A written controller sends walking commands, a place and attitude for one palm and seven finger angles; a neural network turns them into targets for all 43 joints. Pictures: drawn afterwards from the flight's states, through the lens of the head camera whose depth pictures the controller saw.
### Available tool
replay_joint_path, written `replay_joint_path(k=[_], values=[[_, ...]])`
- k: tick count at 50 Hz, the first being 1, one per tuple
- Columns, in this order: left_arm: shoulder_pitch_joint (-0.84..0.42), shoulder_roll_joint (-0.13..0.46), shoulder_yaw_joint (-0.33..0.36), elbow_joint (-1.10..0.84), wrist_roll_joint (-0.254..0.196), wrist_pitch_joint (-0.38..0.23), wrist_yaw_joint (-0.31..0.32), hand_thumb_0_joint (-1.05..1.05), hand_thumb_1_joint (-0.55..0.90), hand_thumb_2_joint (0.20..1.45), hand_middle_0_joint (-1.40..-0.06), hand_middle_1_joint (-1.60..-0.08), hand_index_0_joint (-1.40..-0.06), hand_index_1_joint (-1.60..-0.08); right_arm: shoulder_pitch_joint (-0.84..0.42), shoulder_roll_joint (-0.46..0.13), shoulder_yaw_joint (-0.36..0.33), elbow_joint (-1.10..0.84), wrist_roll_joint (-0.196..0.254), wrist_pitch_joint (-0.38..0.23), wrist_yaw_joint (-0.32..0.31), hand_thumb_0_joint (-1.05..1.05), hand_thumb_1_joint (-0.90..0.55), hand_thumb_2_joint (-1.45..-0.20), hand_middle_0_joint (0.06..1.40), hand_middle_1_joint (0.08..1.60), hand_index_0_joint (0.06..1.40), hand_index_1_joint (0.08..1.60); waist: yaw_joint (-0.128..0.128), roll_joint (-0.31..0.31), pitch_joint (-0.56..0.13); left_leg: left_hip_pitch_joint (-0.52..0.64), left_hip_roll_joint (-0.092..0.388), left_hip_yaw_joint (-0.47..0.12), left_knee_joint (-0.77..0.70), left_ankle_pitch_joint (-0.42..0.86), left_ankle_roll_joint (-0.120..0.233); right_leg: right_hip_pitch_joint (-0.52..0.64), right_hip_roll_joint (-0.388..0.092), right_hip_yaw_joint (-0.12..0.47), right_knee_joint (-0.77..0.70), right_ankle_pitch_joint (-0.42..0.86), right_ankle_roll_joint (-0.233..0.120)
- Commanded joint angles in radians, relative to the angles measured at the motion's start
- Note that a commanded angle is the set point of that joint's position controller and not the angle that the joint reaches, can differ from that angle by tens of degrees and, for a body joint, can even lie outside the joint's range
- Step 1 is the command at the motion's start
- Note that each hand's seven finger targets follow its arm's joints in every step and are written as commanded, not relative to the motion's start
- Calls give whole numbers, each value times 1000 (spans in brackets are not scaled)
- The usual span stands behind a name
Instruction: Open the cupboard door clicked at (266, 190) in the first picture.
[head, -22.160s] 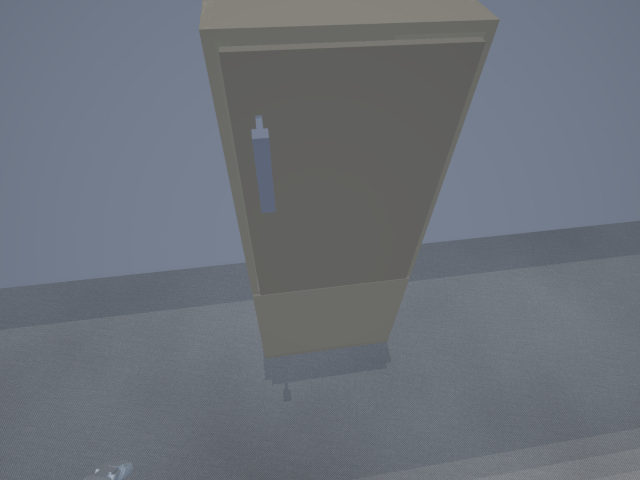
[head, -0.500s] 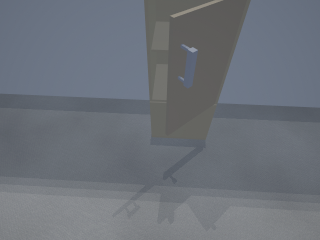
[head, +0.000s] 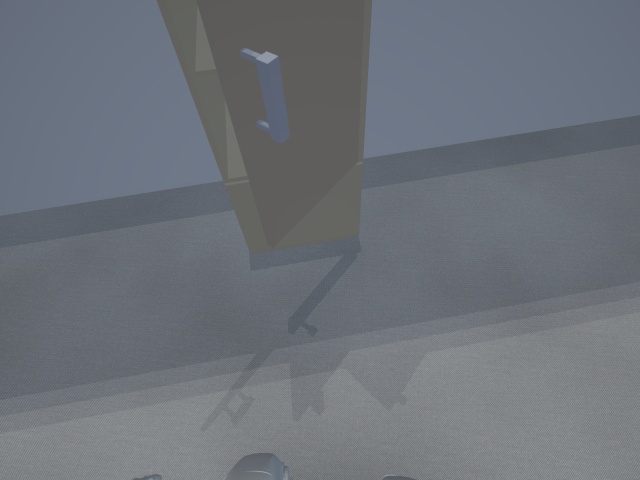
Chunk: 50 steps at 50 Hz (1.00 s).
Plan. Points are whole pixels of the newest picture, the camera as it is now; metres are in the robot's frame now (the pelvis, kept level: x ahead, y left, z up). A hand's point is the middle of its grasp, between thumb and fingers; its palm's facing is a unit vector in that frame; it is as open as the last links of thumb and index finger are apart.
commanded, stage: walk to a spot facing it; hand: left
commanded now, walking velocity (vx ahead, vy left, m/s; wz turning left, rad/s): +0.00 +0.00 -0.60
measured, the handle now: (264, 96) +0.65 +0.14 +0.08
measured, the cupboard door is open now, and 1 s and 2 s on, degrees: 43 43 43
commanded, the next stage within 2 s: none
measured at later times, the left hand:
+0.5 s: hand (189, 446) +0.17 +0.22 -0.16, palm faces -0.25 -0.95 -0.20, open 7.4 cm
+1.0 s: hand (268, 393) +0.24 +0.12 -0.16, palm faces -0.60 -0.77 -0.23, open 7.4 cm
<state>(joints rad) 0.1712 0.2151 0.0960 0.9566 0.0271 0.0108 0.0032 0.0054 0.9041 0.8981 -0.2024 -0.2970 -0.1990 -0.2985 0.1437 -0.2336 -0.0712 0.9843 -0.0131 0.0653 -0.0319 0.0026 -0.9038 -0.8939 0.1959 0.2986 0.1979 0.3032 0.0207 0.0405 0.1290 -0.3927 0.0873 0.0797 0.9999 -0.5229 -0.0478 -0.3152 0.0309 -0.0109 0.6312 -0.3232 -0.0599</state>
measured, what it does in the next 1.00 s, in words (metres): steps on the spot, turning right: left foot, then right foot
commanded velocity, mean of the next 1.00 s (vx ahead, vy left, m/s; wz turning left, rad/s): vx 0.02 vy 0.00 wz -0.60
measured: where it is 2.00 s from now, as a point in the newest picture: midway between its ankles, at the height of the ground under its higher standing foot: (437, 459)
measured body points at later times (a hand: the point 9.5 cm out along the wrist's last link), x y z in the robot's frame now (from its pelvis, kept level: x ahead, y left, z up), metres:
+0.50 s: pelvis +0.03 +0.04 +0.01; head +0.11 +0.05 +0.46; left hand +0.18 +0.27 -0.15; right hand +0.05 -0.23 -0.11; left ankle +0.05 +0.16 -0.73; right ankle -0.03 -0.09 -0.65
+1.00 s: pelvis +0.06 +0.01 +0.01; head +0.11 -0.02 +0.45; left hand +0.28 +0.16 -0.14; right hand -0.03 -0.26 -0.13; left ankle +0.15 +0.11 -0.70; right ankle -0.01 -0.09 -0.73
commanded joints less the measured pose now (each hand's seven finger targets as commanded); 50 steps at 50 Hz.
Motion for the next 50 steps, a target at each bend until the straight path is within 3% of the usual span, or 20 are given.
replay_joint_path(k=[1,3,11,15,16,17,18,19,20,23,30,33,34,35,36,37,38,43,48,50], values=[[69,184,32,-47,-4,-3,28,0,900,900,-200,-300,-200,-300,-54,-66,-10,-119,-2,-31,7,0,-900,-900,200,300,200,300,9,-153,-131,-177,-6,-94,149,64,-12,180,-271,396,-269,456,-150],[85,189,33,-53,-3,-6,28,0,900,900,-200,-300,-200,-300,-46,-52,-7,-120,2,-32,9,0,-900,-900,200,300,200,300,8,-109,-190,-136,-28,-79,71,83,-18,228,-241,373,-249,514,-140],[104,205,40,-64,2,5,20,0,900,900,-200,-300,-200,-300,-89,-59,-5,-163,15,-47,-3,0,-900,-900,200,300,200,300,20,-202,-182,-67,-77,-94,-175,62,-5,234,-212,453,-230,584,-141],[29,187,36,-87,-10,13,18,0,900,900,-200,-300,-200,-300,42,-74,-6,-127,19,-63,-14,0,-900,-900,200,300,200,300,-53,-159,-217,234,-73,-100,-533,270,8,62,-140,429,-137,501,-49],[31,140,25,-104,-19,14,14,0,900,900,-200,-300,-200,-300,78,-136,-14,-119,11,-74,-21,0,-900,-900,200,300,200,300,-65,0,-230,390,62,-231,-652,301,48,-103,-44,351,-53,275,5],[55,92,13,-121,-25,13,0,0,900,900,-200,-300,-200,-300,87,-229,-34,-135,-4,-78,-21,0,-900,-900,200,300,200,300,-54,277,-233,455,332,-501,-723,431,156,-261,68,167,166,-226,71],[5,126,16,-132,-13,14,-3,0,900,900,-200,-300,-200,-300,103,-240,-29,-138,-15,-69,-28,0,-900,-900,200,300,200,300,-71,213,-185,366,418,-532,-715,552,246,-272,24,102,358,-323,96],[13,129,20,-144,-9,15,-11,0,900,900,-200,-300,-200,-300,65,-212,-18,-165,-22,-66,-30,0,-900,-900,200,300,200,300,-43,117,-145,263,396,-451,-707,565,269,-247,-17,92,456,-276,107],[13,122,25,-117,5,18,-20,0,900,900,-200,-300,-200,-300,49,-169,-8,-162,-26,-75,-27,0,-900,-900,200,300,200,300,-24,111,-132,274,303,-369,-687,685,234,-270,-5,77,515,-204,115],[4,101,14,-116,-7,26,-36,0,900,900,-200,-300,-200,-300,50,-144,2,-167,-20,-74,-26,0,-900,-900,200,300,200,300,-14,173,-144,318,210,-147,-612,884,177,-274,-39,27,511,-145,128],[-71,80,-8,-143,-9,21,-48,0,900,900,-200,-300,-200,-300,146,-185,-17,-135,-21,-68,-13,0,-900,-900,200,300,200,300,-56,183,-161,332,230,-40,-566,837,153,-104,-35,-78,135,-104,98],[20,110,-2,-113,-10,9,-44,0,900,900,-200,-300,-200,-300,124,-196,-22,-138,-12,-63,-3,0,-900,-900,200,300,200,300,-3,148,-192,270,202,18,-420,801,88,106,-12,-101,-126,110,65],[106,169,12,-89,-6,-2,-34,0,900,900,-200,-300,-200,-300,113,-171,-21,-153,1,-62,3,0,-900,-900,200,300,200,300,43,19,-238,124,163,63,-253,665,39,318,-101,10,-210,342,25],[189,302,43,-66,5,-12,-12,0,900,900,-200,-300,-200,-300,66,-79,2,-207,11,-61,9,0,-900,-900,200,300,200,300,80,-361,-260,-178,-7,133,16,-4,-25,475,-396,426,-258,745,-102],[227,326,46,-49,-13,-9,4,0,900,900,-200,-300,-200,-300,29,-111,4,-213,9,-49,-1,0,-900,-900,200,300,200,300,106,-357,-274,-214,-10,-39,150,-169,-18,436,-451,452,-234,856,-192],[177,294,38,-63,-15,-2,10,0,900,900,-200,-300,-200,-300,50,-113,1,-207,12,-45,0,0,-900,-900,200,300,200,300,73,-276,-215,-222,20,-83,185,-95,-7,368,-430,384,-250,679,-206],[110,249,34,-82,-7,7,20,0,900,900,-200,-300,-200,-300,21,-98,0,-189,9,-41,0,0,-900,-900,200,300,200,300,52,-301,-179,-234,32,-86,185,-58,-13,306,-348,382,-255,553,-182],[13,224,19,-118,-1,2,20,0,900,900,-200,-300,-200,-300,54,-65,2,-152,6,-34,14,0,-900,-900,200,300,200,300,-12,-145,-179,-70,-17,-45,-14,71,-32,158,-250,285,-246,504,-134],[-5,227,24,-123,2,8,8,0,900,900,-200,-300,-200,-300,80,-64,-1,-155,8,-44,12,0,-900,-900,200,300,200,300,-28,-207,-156,35,-59,-34,-235,119,-21,80,-212,347,-260,290,-113],[-24,207,23,-126,-5,11,1,0,900,900,-200,-300,-200,-300,129,-76,-1,-140,4,-58,8,0,-900,-900,200,300,200,300,-56,-202,-161,174,-75,-26,-404,192,-15,-8,-172,358,-248,70,-74]])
